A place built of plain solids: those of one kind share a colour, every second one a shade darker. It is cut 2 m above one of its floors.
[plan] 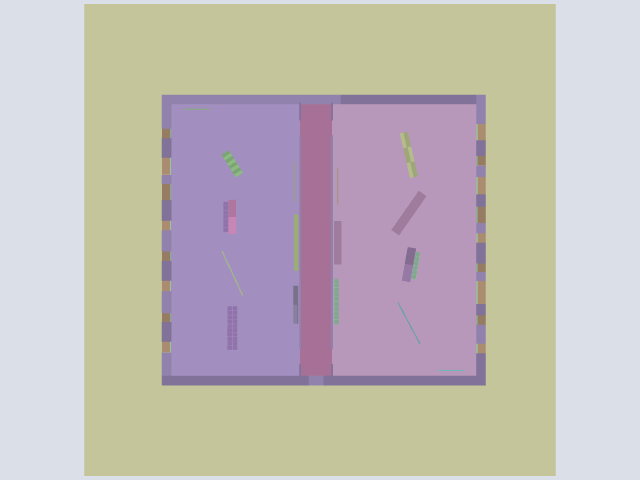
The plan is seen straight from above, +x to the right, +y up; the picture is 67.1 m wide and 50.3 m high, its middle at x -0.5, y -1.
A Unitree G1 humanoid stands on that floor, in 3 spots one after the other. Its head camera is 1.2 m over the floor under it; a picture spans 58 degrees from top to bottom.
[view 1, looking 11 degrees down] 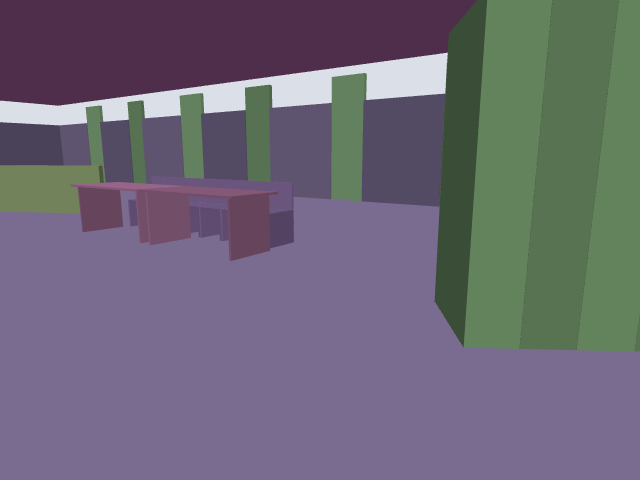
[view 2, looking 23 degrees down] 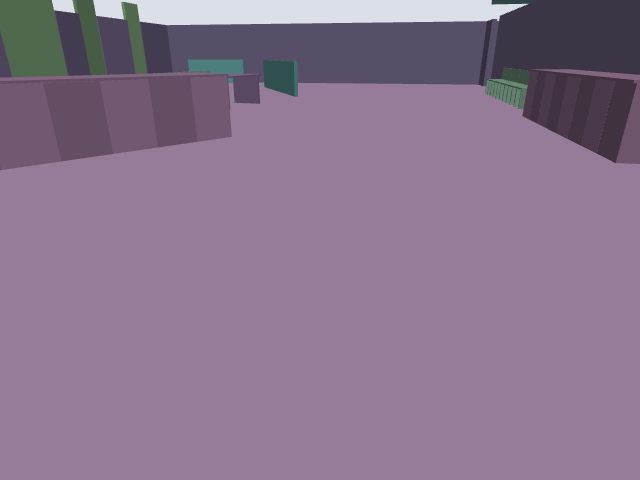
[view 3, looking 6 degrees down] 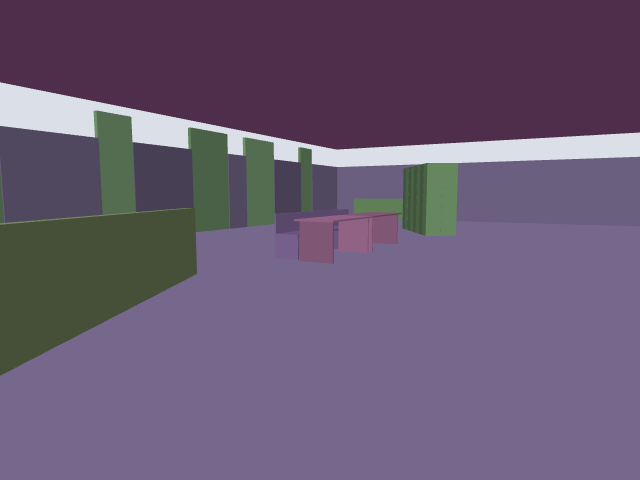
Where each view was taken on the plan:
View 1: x -5.93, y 6.76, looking -145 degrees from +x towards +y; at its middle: floor_store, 6.29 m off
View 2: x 4.36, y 6.76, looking -80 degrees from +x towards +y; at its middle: floor_study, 3.07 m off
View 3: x -5.93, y -6.91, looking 119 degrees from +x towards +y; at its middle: table_sto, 7.62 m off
